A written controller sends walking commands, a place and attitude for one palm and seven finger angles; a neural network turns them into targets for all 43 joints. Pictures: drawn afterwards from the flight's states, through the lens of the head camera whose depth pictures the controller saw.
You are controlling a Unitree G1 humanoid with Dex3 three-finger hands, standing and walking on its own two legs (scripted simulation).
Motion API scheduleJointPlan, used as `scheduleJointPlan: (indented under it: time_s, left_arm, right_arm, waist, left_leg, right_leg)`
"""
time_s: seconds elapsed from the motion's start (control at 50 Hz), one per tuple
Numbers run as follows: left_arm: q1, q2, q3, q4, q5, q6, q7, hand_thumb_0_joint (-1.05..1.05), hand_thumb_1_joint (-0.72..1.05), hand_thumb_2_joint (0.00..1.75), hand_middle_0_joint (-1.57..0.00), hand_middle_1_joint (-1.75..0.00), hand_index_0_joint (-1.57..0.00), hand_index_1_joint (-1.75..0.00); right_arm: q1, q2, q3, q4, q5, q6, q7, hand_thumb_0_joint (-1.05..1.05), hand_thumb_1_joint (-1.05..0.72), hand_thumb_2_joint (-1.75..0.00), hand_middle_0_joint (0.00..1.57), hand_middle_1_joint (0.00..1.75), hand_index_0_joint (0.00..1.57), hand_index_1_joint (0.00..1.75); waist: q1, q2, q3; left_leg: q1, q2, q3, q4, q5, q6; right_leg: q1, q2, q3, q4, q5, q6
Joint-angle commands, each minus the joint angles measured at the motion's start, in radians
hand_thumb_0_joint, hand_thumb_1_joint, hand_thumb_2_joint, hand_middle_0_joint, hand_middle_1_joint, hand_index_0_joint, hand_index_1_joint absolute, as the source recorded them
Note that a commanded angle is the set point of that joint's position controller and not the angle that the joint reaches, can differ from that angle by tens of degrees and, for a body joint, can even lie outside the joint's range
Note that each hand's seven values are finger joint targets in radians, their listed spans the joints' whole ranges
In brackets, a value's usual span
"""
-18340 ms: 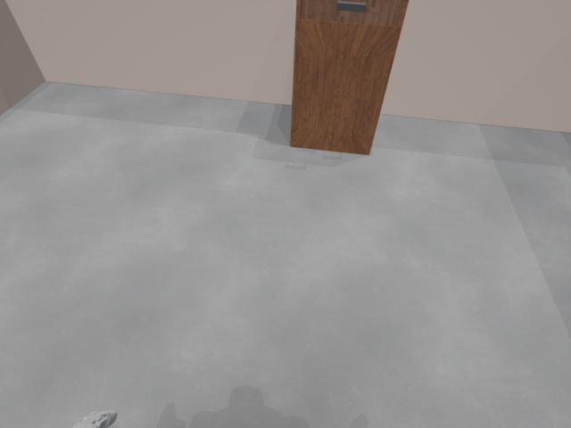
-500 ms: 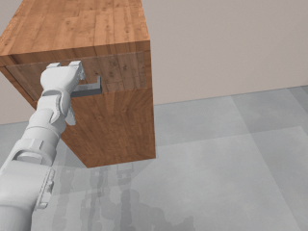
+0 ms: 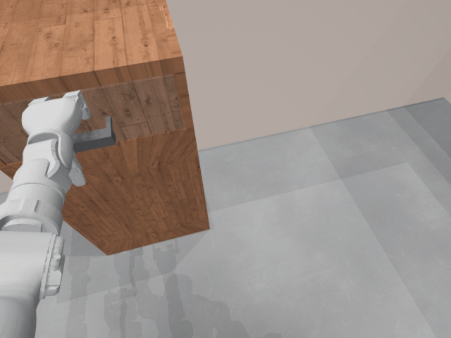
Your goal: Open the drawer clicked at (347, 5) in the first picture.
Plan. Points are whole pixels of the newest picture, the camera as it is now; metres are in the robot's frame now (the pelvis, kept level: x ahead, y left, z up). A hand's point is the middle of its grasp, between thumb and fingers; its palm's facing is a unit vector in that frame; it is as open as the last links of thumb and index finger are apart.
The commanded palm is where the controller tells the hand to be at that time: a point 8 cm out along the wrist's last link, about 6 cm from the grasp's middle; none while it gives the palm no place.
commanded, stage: move the hooked fingers above the handle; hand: left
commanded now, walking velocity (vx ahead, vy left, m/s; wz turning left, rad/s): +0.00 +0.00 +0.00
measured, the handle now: (84, 133) +0.54 +0.27 +0.03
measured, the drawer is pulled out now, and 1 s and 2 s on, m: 0.00 0.00 0.00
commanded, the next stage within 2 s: none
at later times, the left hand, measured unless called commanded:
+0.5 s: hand (75, 129) +0.50 +0.26 +0.08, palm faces -0.04 -0.02 -1.00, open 13.8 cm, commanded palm +0.47 +0.26 +0.14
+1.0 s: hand (63, 135) +0.48 +0.27 +0.09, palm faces -0.03 +0.00 -1.00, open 13.8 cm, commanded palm +0.46 +0.27 +0.14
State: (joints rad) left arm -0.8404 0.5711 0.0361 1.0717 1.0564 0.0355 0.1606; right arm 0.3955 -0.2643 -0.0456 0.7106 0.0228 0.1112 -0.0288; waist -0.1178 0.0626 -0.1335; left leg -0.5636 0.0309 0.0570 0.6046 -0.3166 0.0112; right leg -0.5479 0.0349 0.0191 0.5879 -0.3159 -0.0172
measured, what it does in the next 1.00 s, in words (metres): stands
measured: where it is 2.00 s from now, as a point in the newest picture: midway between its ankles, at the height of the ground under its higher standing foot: outside the picture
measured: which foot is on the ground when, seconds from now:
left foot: down 0.00-1.00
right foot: down 0.00-1.00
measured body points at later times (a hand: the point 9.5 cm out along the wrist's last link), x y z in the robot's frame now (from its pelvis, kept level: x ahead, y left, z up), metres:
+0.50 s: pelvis +0.00 +0.01 +0.00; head +0.08 +0.01 +0.44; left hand +0.49 +0.25 +0.14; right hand +0.03 -0.26 -0.14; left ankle -0.03 +0.11 -0.72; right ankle -0.03 -0.11 -0.72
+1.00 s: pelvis +0.00 +0.00 +0.00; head +0.07 +0.00 +0.44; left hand +0.47 +0.27 +0.14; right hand +0.04 -0.27 -0.13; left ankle -0.03 +0.11 -0.72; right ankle -0.03 -0.11 -0.72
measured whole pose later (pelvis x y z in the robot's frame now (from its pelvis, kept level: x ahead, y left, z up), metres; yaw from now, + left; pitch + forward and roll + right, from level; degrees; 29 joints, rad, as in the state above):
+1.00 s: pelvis +0.00 +0.00 +0.00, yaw +2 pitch +15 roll -1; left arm -0.91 0.55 -0.04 1.07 1.06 0.03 0.19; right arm 0.32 -0.28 -0.05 0.71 0.02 0.10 -0.03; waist -0.10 0.05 -0.13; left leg -0.57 0.01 0.02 0.63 -0.32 0.02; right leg -0.54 0.02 -0.01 0.60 -0.33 -0.01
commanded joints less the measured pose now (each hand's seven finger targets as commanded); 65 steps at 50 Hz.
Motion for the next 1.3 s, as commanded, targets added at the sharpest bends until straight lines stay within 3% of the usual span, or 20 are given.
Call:
scheduleJointPlan:
  time_s: [0.0,0.06,0.14,0.22,0.3,0.46,0.48,0.5,0.54,0.6,0.66,0.72,0.86,0.92,0.96,1.04,1.14,1.2,1.26,1.28]
  left_arm:
    - [-0.463,0.261,0.011,-0.321,0.002,-0.083,0.037,0.00,-0.50,0.30,-0.30,-1.20,-0.30,-1.20]
    - [-0.546,0.255,-0.004,-0.307,-0.006,-0.103,0.060,0.00,-0.50,0.30,-0.30,-1.20,-0.30,-1.20]
    - [-0.633,0.193,-0.056,-0.276,-0.009,-0.083,0.092,0.00,-0.50,0.30,-0.30,-1.20,-0.30,-1.20]
    - [-0.647,0.165,-0.075,-0.205,-0.007,-0.035,0.098,0.00,-0.50,0.30,-0.30,-1.20,-0.30,-1.20]
    - [-0.601,0.194,-0.050,-0.115,-0.002,0.011,0.075,0.00,-0.50,0.30,-0.30,-1.20,-0.30,-1.20]
    - [-0.536,0.246,0.005,-0.164,0.009,-0.016,0.051,0.00,-0.50,0.30,-0.30,-1.20,-0.30,-1.20]
    - [-0.514,0.284,0.046,-0.178,0.013,-0.024,0.056,0.00,-0.50,0.30,-0.30,-1.20,-0.30,-1.20]
    - [-0.492,0.265,0.032,-0.192,0.012,-0.025,0.058,0.00,-0.50,0.30,-0.30,-1.20,-0.30,-1.20]
    - [-0.466,0.276,0.048,-0.188,0.003,-0.026,0.061,0.00,-0.50,0.30,-0.30,-1.20,-0.30,-1.20]
    - [-0.467,0.246,0.015,-0.197,0.005,-0.024,0.063,0.00,-0.50,0.30,-0.30,-1.20,-0.30,-1.20]
    - [-0.530,0.263,0.024,-0.298,0.002,-0.051,0.068,0.00,-0.50,0.30,-0.30,-1.20,-0.30,-1.20]
    - [-0.559,0.209,-0.012,-0.349,-0.006,-0.069,0.068,0.00,-0.50,0.30,-0.30,-1.20,-0.30,-1.20]
    - [-0.496,0.273,0.028,-0.204,-0.001,-0.016,0.078,0.00,-0.50,0.30,-0.30,-1.20,-0.30,-1.20]
    - [-0.495,0.220,-0.028,-0.146,0.005,0.017,0.067,0.00,-0.50,0.30,-0.30,-1.20,-0.30,-1.20]
    - [-0.525,0.249,-0.016,-0.168,0.011,0.008,0.055,0.00,-0.50,0.30,-0.30,-1.20,-0.30,-1.20]
    - [-0.572,0.206,-0.051,-0.218,-0.007,-0.035,0.029,0.00,-0.50,0.30,-0.30,-1.20,-0.30,-1.20]
    - [-0.608,0.295,0.014,-0.209,0.000,-0.075,0.051,0.00,-0.50,0.30,-0.30,-1.20,-0.30,-1.20]
    - [-0.614,0.292,0.016,-0.202,0.015,-0.069,0.083,0.00,-0.50,0.30,-0.30,-1.20,-0.30,-1.20]
    - [-0.583,0.307,0.043,-0.203,0.024,-0.051,0.099,0.00,-0.50,0.30,-0.30,-1.20,-0.30,-1.20]
    - [-0.575,0.266,0.012,-0.199,0.017,-0.039,0.097,0.00,-0.50,0.30,-0.30,-1.20,-0.30,-1.20]
  right_arm:
    - [0.059,-0.157,-0.070,-0.087,-0.005,-0.033,-0.019,0.00,-0.90,-0.90,0.20,0.30,0.20,0.30]
    - [0.066,-0.159,-0.066,-0.060,-0.001,-0.040,-0.020,0.00,-0.90,-0.90,0.20,0.30,0.20,0.30]
    - [0.078,-0.153,-0.063,-0.039,-0.004,-0.050,-0.013,0.00,-0.90,-0.90,0.20,0.30,0.20,0.30]
    - [0.080,-0.153,-0.058,-0.036,-0.008,-0.051,0.000,0.00,-0.90,-0.90,0.20,0.30,0.20,0.30]
    - [0.075,-0.159,-0.050,-0.045,-0.011,-0.037,0.002,0.00,-0.90,-0.90,0.20,0.30,0.20,0.30]
    - [0.075,-0.158,-0.047,-0.085,-0.016,-0.024,-0.003,0.00,-0.90,-0.90,0.20,0.30,0.20,0.30]
    - [0.079,-0.158,-0.051,-0.086,-0.016,-0.024,-0.004,0.00,-0.90,-0.90,0.20,0.30,0.20,0.30]
    - [0.077,-0.156,-0.051,-0.092,-0.018,-0.023,-0.003,0.00,-0.90,-0.90,0.20,0.30,0.20,0.30]
    - [0.081,-0.159,-0.052,-0.085,-0.019,-0.020,-0.003,0.00,-0.90,-0.90,0.20,0.30,0.20,0.30]
    - [0.078,-0.160,-0.054,-0.080,-0.011,-0.021,-0.002,0.00,-0.90,-0.90,0.20,0.30,0.20,0.30]
    - [0.085,-0.158,-0.064,-0.071,-0.013,-0.026,-0.002,0.00,-0.90,-0.90,0.20,0.30,0.20,0.30]
    - [0.092,-0.152,-0.074,-0.054,-0.016,-0.030,-0.001,0.00,-0.90,-0.90,0.20,0.30,0.20,0.30]
    - [0.062,-0.157,-0.053,-0.048,-0.007,-0.022,-0.003,0.00,-0.90,-0.90,0.20,0.30,0.20,0.30]
    - [0.046,-0.160,-0.048,-0.058,-0.002,-0.025,-0.003,0.00,-0.90,-0.90,0.20,0.30,0.20,0.30]
    - [0.046,-0.162,-0.051,-0.069,-0.002,-0.026,-0.010,0.00,-0.90,-0.90,0.20,0.30,0.20,0.30]
    - [0.055,-0.159,-0.055,-0.077,-0.005,-0.034,-0.019,0.00,-0.90,-0.90,0.20,0.30,0.20,0.30]
    - [0.069,-0.162,-0.049,-0.066,-0.007,-0.040,-0.030,0.00,-0.90,-0.90,0.20,0.30,0.20,0.30]
    - [0.074,-0.154,-0.048,-0.061,-0.008,-0.046,-0.024,0.00,-0.90,-0.90,0.20,0.30,0.20,0.30]
    - [0.085,-0.153,-0.055,-0.059,-0.016,-0.046,-0.015,0.00,-0.90,-0.90,0.20,0.30,0.20,0.30]
    - [0.085,-0.152,-0.054,-0.061,-0.017,-0.045,-0.011,0.00,-0.90,-0.90,0.20,0.30,0.20,0.30]
  waist:
    - [0.013,0.005,-0.379]
    - [-0.018,0.008,-0.298]
    - [-0.041,0.053,-0.332]
    - [-0.032,0.073,-0.370]
    - [-0.020,0.016,-0.379]
    - [0.020,-0.007,-0.415]
    - [0.034,-0.016,-0.433]
    - [0.038,0.003,-0.448]
    - [0.036,-0.046,-0.420]
    - [0.022,-0.032,-0.367]
    - [0.020,0.031,-0.435]
    - [0.005,0.067,-0.457]
    - [0.020,0.001,-0.350]
    - [0.007,-0.011,-0.286]
    - [0.005,-0.004,-0.329]
    - [-0.019,-0.016,-0.367]
    - [-0.020,-0.028,-0.359]
    - [-0.009,0.028,-0.377]
    - [0.011,0.064,-0.463]
    - [0.005,0.065,-0.458]
  left_leg:
    - [0.247,-0.042,-0.011,0.000,0.440,0.049]
    - [0.246,-0.039,-0.032,-0.006,0.362,0.047]
    - [0.300,-0.041,-0.049,0.012,0.384,0.038]
    - [0.324,-0.039,-0.062,0.022,0.421,0.026]
    - [0.274,-0.040,-0.048,0.032,0.461,0.029]
    - [0.241,-0.031,-0.040,0.038,0.546,0.034]
    - [0.242,-0.028,-0.040,0.040,0.566,0.034]
    - [0.251,-0.030,-0.036,0.041,0.580,0.034]
    - [0.221,-0.032,-0.030,0.037,0.562,0.038]
    - [0.216,-0.032,-0.032,0.023,0.510,0.037]
    - [0.287,-0.029,-0.038,0.030,0.547,0.038]
    - [0.364,-0.024,-0.056,0.044,0.612,0.032]
    - [0.224,-0.043,-0.035,0.010,0.462,0.035]
    - [0.194,-0.043,-0.025,-0.002,0.388,0.035]
    - [0.211,-0.044,-0.021,0.003,0.392,0.038]
    - [0.249,-0.044,-0.026,0.018,0.399,0.044]
    - [0.202,-0.049,-0.036,0.025,0.365,0.044]
    - [0.208,-0.048,-0.036,0.036,0.402,0.038]
    - [0.250,-0.042,-0.034,0.054,0.499,0.033]
    - [0.258,-0.043,-0.031,0.057,0.511,0.033]
  right_leg:
    - [0.213,0.009,-0.016,-0.039,0.443,0.001]
    - [0.128,0.011,-0.020,-0.055,0.330,-0.002]
    - [0.062,0.014,-0.033,-0.044,0.288,-0.011]
    - [0.036,0.016,-0.046,-0.022,0.290,-0.014]
    - [0.087,0.014,-0.046,-0.009,0.356,-0.009]
    - [0.158,0.015,-0.038,0.008,0.435,-0.006]
    - [0.174,0.015,-0.038,0.015,0.448,-0.006]
    - [0.179,0.016,-0.037,0.014,0.454,-0.006]
    - [0.208,0.014,-0.036,0.003,0.476,-0.004]
    - [0.166,0.018,-0.041,-0.007,0.428,-0.004]
    - [0.171,0.018,-0.031,-0.010,0.436,-0.006]
    - [0.124,0.023,-0.038,-0.010,0.421,-0.007]
    - [0.172,0.014,-0.039,-0.018,0.403,-0.010]
    - [0.143,0.011,-0.040,-0.032,0.353,-0.008]
    - [0.164,0.006,-0.028,-0.030,0.368,-0.006]
    - [0.159,0.006,-0.021,-0.035,0.377,-0.001]
    - [0.153,0.006,-0.017,-0.026,0.357,-0.001]
    - [0.128,0.009,-0.024,-0.006,0.367,-0.005]
    - [0.150,0.012,-0.028,0.015,0.423,-0.007]
    - [0.144,0.015,-0.030,0.012,0.433,-0.005]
